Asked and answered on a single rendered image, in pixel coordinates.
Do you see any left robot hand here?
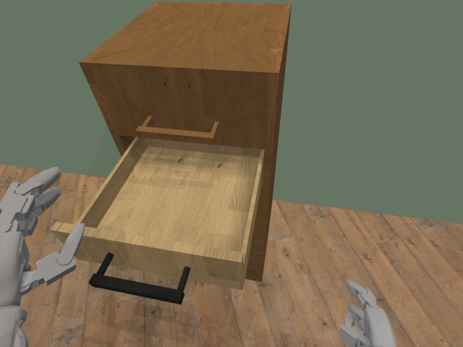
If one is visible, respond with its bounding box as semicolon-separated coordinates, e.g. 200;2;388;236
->
0;167;85;307

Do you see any cabinet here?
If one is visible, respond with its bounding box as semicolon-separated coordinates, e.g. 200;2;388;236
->
79;2;292;282

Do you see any handle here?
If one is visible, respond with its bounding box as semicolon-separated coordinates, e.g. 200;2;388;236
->
135;126;216;145
89;252;190;304

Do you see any right robot hand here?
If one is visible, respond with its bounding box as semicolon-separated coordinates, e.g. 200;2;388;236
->
340;280;397;347

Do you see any drawer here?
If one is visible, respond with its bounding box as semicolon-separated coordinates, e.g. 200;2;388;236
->
50;137;265;290

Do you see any robot left forearm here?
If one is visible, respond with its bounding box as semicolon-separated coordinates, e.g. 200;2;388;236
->
0;306;28;347

